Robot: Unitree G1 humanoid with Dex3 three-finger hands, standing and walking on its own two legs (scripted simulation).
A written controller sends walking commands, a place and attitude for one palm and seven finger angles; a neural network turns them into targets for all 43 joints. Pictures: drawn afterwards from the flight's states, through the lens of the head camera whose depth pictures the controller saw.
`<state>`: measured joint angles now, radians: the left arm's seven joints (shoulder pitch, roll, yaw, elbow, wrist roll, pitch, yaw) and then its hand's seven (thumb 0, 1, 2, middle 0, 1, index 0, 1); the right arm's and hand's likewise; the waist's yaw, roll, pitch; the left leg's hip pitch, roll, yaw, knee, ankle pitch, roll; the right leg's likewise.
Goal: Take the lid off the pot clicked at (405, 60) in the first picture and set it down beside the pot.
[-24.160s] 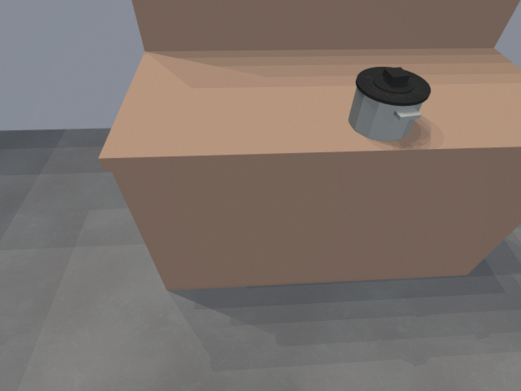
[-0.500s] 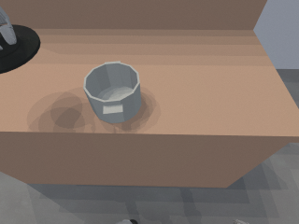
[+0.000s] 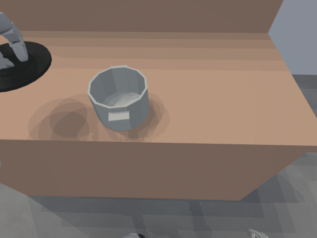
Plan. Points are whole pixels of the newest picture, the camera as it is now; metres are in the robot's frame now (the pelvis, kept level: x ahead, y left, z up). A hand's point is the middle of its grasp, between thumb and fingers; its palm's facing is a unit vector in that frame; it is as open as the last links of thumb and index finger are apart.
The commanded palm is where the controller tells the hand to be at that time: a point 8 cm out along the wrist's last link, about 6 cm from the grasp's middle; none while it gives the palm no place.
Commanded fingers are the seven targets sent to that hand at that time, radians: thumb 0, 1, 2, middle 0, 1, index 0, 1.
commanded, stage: lower the lid onto the table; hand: left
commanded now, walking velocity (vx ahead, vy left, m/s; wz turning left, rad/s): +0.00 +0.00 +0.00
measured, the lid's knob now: (4, 55) +0.47 +0.34 +0.21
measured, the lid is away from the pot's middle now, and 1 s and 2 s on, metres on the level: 0.23 0.24 0.24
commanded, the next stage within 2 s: none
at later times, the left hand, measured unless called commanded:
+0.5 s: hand (10, 69) +0.44 +0.32 +0.19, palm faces -0.34 -0.12 -0.93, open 5.6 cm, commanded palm +0.46 +0.33 +0.26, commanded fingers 0.00 0.58 1.10 -0.74 -0.99 -1.06 -1.10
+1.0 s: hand (19, 79) +0.45 +0.33 +0.16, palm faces -0.39 -0.14 -0.91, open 5.6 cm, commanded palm +0.48 +0.33 +0.22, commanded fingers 0.00 0.58 1.10 -0.74 -0.99 -1.06 -1.10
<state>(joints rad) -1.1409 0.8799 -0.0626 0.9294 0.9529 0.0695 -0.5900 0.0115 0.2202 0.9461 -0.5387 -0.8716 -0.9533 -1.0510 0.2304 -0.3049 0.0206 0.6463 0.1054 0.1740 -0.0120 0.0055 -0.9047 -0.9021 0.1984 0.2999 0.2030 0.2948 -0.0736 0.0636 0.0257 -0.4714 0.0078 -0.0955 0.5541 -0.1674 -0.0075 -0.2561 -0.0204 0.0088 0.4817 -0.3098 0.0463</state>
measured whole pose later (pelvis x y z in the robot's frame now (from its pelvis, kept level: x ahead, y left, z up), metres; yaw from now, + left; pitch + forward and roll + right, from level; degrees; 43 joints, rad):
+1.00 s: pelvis +0.00 +0.01 -0.01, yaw -1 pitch +8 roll -3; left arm -1.07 0.88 -0.05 1.04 0.95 0.01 -0.53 0.01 0.23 0.95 -0.53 -0.87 -0.95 -1.05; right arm 0.27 -0.31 0.02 0.67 0.10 0.16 -0.04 0.01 -0.90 -0.90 0.20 0.30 0.20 0.29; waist -0.10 0.04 0.00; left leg -0.57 0.02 -0.08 0.64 -0.21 0.00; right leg -0.35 -0.01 0.03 0.56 -0.34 0.05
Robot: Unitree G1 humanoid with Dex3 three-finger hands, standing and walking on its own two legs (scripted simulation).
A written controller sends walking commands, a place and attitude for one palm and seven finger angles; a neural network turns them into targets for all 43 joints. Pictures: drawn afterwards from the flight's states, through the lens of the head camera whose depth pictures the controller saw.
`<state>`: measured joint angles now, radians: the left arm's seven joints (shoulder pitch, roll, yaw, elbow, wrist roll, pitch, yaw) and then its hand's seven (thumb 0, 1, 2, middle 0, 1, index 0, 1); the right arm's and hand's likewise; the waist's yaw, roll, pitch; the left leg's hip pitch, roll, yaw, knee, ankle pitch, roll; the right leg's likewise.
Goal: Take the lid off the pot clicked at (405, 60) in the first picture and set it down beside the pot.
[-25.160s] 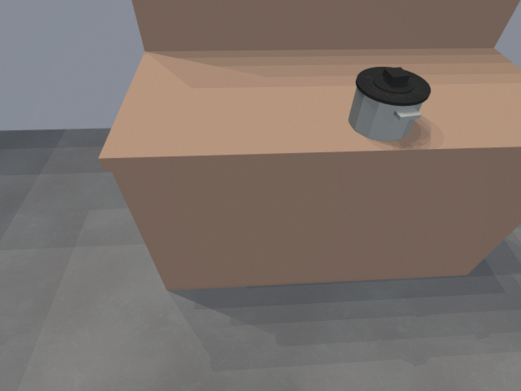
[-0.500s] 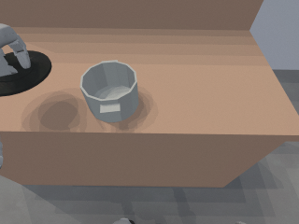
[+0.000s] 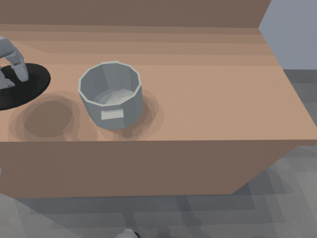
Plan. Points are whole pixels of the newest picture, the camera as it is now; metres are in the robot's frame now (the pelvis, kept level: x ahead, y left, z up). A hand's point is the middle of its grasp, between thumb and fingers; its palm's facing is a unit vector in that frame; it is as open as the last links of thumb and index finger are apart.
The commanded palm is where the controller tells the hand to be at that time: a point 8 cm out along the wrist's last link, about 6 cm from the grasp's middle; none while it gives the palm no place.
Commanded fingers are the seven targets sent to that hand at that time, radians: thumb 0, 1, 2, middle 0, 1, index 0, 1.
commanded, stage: lower the lid onto the table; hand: left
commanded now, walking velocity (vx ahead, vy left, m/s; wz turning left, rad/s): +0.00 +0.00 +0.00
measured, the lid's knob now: (5, 76) +0.47 +0.35 +0.14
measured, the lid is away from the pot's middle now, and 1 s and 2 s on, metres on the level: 0.24 0.24 0.25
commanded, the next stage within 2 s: open the fingers wide in 1.50 s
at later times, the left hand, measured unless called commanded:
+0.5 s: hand (4, 89) +0.44 +0.35 +0.13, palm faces -0.43 -0.15 -0.89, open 5.6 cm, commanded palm +0.48 +0.35 +0.20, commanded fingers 0.00 0.58 1.10 -0.74 -0.99 -1.06 -1.10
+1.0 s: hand (17, 97) +0.44 +0.34 +0.10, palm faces -0.47 -0.13 -0.87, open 5.6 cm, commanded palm +0.49 +0.34 +0.16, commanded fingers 0.00 0.58 1.10 -0.74 -0.99 -1.06 -1.10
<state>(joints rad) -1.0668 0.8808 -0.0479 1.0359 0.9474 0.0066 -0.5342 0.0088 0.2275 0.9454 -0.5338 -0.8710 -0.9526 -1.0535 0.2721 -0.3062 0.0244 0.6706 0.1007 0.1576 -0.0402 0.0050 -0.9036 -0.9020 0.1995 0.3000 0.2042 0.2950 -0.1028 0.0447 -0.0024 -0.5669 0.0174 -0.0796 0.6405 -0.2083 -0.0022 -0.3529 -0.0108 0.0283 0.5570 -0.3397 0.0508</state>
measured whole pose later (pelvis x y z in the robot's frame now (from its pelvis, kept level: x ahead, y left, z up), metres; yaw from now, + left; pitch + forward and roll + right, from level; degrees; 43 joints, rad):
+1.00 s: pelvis -0.01 +0.01 -0.01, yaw -1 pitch +11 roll -4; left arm -1.02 0.87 -0.05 1.10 0.96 -0.08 -0.48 0.01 0.23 0.95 -0.53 -0.87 -0.95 -1.05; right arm 0.31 -0.30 0.03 0.68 0.09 0.12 -0.09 0.00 -0.90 -0.90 0.20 0.30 0.21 0.30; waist -0.12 0.03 -0.03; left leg -0.70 0.02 -0.07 0.76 -0.25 0.01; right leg -0.49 0.00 0.05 0.67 -0.37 0.05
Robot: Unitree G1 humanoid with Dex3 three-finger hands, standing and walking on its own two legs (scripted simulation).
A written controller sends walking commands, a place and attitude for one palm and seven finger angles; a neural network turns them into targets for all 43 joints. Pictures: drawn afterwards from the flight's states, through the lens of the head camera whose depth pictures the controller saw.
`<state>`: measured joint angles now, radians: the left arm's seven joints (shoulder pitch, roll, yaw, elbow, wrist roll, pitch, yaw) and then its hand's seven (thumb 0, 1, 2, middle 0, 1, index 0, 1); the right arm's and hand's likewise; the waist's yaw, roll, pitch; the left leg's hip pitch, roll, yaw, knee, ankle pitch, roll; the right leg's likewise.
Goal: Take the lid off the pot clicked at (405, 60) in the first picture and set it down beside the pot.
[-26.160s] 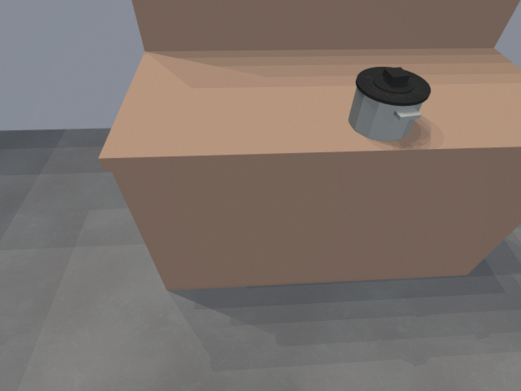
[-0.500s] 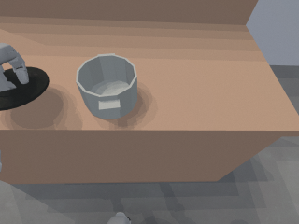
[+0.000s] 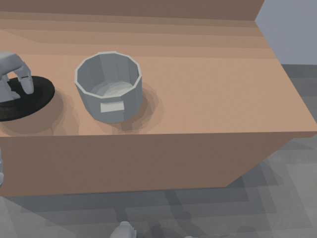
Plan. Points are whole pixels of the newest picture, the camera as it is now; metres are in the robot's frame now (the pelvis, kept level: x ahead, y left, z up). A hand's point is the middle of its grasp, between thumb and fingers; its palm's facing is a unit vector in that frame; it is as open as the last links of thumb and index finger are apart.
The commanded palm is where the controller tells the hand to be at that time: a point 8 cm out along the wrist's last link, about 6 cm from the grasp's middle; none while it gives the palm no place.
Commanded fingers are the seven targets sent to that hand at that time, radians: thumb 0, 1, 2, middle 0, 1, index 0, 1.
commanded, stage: lower the lid onto the table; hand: left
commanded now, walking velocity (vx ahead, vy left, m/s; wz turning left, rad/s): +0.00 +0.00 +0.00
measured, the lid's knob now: (12, 88) +0.47 +0.35 +0.09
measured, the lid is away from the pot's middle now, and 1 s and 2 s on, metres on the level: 0.24 0.25 0.25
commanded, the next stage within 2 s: open the fingers wide in 0.50 s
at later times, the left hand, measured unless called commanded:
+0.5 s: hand (12, 93) +0.45 +0.35 +0.08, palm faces -0.49 -0.16 -0.86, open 5.5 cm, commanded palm +0.51 +0.35 +0.14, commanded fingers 0.00 0.58 1.10 -0.74 -0.99 -1.06 -1.10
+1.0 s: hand (9, 102) +0.43 +0.35 +0.07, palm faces -0.42 -0.11 -0.90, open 6.0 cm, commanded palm +0.47 +0.34 +0.14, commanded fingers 0.00 0.28 0.84 -0.53 -0.94 -0.68 -0.99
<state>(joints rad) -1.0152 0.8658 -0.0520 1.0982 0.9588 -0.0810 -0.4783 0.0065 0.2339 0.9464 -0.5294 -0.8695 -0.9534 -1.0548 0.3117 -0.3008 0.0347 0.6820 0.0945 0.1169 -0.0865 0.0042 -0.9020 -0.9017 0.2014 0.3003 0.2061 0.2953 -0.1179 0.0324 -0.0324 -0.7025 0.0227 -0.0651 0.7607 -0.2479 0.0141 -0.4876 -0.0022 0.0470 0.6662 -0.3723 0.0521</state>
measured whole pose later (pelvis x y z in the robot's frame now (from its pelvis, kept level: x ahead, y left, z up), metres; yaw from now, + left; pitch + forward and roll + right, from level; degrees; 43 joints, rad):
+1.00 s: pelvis -0.01 +0.01 -0.01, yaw +0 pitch +13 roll -5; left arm -0.89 0.86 0.02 0.99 0.97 -0.16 -0.39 -0.01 0.29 0.86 -0.49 -0.91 -0.84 -1.05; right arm 0.28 -0.28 0.03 0.65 0.09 0.19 -0.09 0.00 -0.90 -0.90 0.20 0.30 0.21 0.30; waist -0.10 0.03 -0.05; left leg -0.81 0.02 -0.07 0.85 -0.27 0.02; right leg -0.59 0.01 0.04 0.75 -0.40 0.04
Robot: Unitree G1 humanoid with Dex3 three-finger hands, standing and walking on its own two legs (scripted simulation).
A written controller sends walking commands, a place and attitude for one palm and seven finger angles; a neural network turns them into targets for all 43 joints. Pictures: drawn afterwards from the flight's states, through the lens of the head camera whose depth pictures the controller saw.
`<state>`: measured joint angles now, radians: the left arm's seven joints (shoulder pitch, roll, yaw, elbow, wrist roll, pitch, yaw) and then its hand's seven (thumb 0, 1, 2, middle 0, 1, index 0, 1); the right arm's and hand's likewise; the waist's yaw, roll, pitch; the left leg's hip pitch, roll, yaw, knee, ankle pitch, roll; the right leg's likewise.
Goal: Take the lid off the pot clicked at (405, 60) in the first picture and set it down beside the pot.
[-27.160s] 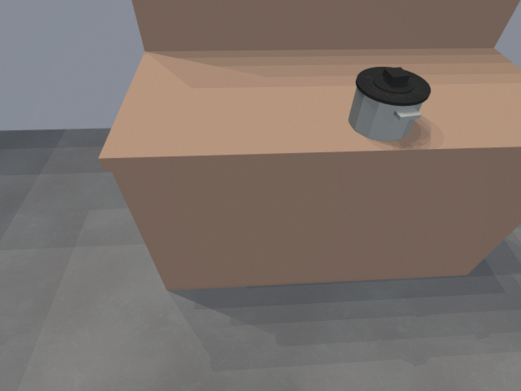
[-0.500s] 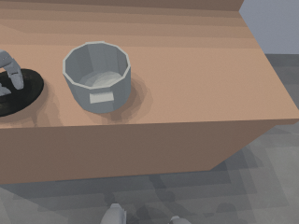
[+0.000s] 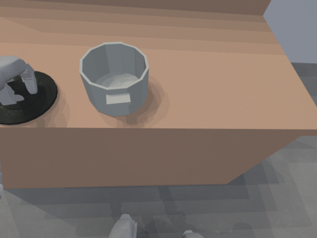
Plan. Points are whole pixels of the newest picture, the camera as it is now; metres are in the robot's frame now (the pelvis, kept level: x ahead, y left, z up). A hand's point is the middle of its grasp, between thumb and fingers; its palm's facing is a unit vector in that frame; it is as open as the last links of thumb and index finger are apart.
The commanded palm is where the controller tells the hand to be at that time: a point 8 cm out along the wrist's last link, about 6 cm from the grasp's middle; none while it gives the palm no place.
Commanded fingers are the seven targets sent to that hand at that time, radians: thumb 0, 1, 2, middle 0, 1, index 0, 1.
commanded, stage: open the fingers wide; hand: left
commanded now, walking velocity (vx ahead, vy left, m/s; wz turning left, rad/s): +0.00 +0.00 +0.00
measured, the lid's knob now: (16, 89) +0.47 +0.36 +0.06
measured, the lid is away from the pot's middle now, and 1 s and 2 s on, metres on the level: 0.25 0.25 0.25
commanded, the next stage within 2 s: raise the empty hand in 0.70 s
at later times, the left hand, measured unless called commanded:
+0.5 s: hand (16, 86) +0.45 +0.34 +0.09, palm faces -0.41 -0.10 -0.90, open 10.2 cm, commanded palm +0.48 +0.33 +0.15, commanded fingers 0.00 -0.05 0.72 -0.38 -0.80 -0.38 -0.80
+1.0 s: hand (9, 83) +0.45 +0.35 +0.10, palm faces -0.39 -0.11 -0.91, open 11.0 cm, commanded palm +0.48 +0.34 +0.17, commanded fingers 0.00 -0.05 0.74 -0.39 -0.79 -0.39 -0.79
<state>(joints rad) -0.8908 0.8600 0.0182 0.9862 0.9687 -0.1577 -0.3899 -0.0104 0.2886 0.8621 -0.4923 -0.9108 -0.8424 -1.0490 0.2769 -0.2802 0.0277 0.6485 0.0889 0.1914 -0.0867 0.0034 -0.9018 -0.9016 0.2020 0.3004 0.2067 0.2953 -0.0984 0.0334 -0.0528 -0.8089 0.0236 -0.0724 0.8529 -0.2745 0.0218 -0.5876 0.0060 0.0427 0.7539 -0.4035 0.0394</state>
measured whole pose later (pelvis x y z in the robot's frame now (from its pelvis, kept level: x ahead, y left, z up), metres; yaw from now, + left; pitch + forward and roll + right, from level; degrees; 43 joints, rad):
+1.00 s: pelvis +0.00 +0.01 +0.00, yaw +0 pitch +13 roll -5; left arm -0.92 0.87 0.02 1.00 0.98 -0.14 -0.38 0.00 -0.05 0.74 -0.40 -0.79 -0.40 -0.79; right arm 0.29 -0.28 0.03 0.65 0.09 0.19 -0.09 0.00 -0.90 -0.90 0.20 0.30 0.21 0.30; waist -0.11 0.03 -0.06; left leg -0.80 0.02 -0.06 0.84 -0.28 0.03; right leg -0.57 0.00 0.05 0.73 -0.40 0.03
